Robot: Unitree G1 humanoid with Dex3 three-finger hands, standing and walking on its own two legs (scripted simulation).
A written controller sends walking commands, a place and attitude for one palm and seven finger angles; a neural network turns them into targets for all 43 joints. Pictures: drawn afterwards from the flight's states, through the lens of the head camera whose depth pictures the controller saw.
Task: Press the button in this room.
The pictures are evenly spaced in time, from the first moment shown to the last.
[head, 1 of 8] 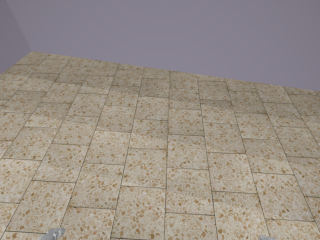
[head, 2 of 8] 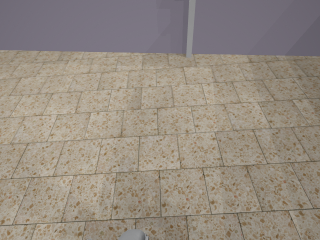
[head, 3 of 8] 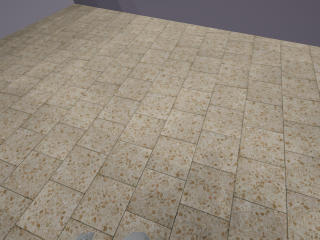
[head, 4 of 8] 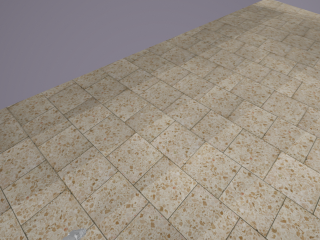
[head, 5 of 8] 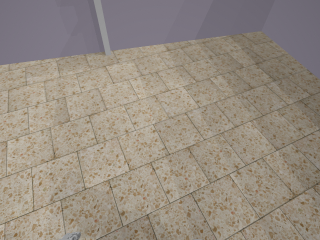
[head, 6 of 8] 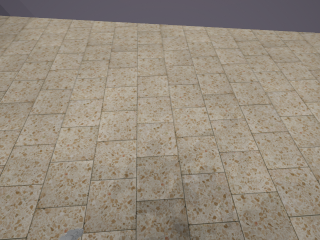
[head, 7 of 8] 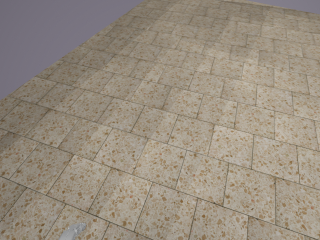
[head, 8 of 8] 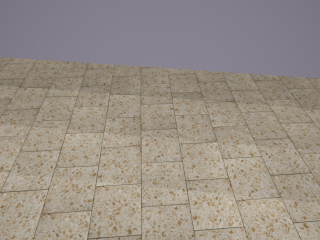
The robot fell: no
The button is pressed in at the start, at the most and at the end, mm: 0 0 0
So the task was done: no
